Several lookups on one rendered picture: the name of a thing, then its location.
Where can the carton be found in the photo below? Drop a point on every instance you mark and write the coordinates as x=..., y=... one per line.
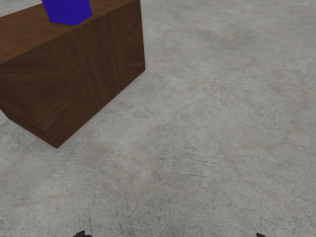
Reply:
x=67, y=12

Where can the pedestal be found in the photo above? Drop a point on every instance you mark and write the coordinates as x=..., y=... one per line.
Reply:
x=56, y=77

